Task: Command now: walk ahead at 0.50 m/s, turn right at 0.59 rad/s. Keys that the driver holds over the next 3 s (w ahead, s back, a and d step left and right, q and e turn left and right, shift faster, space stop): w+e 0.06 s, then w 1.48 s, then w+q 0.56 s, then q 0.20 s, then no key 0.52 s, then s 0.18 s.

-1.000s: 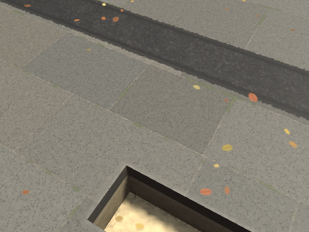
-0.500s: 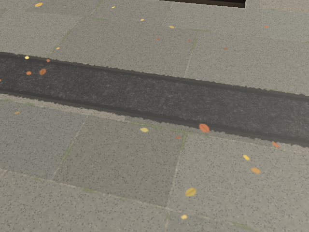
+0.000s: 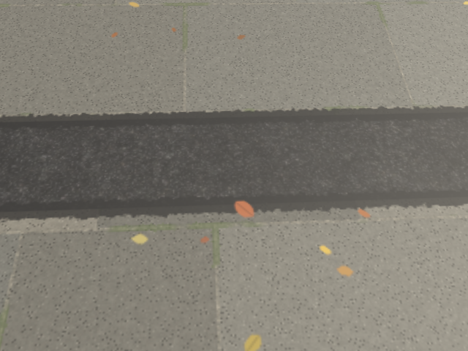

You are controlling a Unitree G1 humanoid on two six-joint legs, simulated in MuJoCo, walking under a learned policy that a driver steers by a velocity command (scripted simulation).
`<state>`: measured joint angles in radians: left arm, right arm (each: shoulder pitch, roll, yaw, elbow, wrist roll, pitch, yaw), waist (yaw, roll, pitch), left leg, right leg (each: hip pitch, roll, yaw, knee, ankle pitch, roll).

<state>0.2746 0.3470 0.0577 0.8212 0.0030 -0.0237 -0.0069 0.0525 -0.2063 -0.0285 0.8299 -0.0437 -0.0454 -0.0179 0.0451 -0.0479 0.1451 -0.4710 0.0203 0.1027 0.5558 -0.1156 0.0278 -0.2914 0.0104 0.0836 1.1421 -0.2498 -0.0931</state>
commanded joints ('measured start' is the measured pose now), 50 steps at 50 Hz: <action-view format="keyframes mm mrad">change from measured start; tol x32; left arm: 1 34 -59 -6 -54 22 55 -7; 16 -427 -56 -48 -197 24 -5 -71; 23 134 54 16 21 56 -38 -14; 50 181 -8 -1 98 6 -61 23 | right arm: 1 258 -46 -28 115 6 -43 3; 24 488 -19 1 84 56 -33 12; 43 -69 -102 -10 -131 22 1 50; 50 389 -271 -84 9 19 -11 15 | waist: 1 -37 154 -194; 17 -128 136 2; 25 65 -73 -479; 43 -6 -15 -40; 50 -140 197 -402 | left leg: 1 359 228 -340 -283 -129 100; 13 476 229 -43 -489 121 171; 21 632 229 62 -97 951 89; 23 330 172 34 319 482 73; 24 -55 8 12 680 -427 39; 25 -135 -34 -133 835 -405 35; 47 289 -43 13 -85 -7 109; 50 731 374 -749 -284 -128 294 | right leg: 1 -245 -53 0 94 2 -1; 3 -482 -53 15 380 -57 -28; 15 -485 -51 -177 -345 242 -29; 22 171 72 -218 -740 177 -96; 24 742 -393 371 -621 372 -235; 29 221 -253 136 -922 403 -172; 40 198 -174 -55 -1042 468 -101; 47 353 -176 -119 -553 876 -37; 50 -320 54 -6 226 -217 17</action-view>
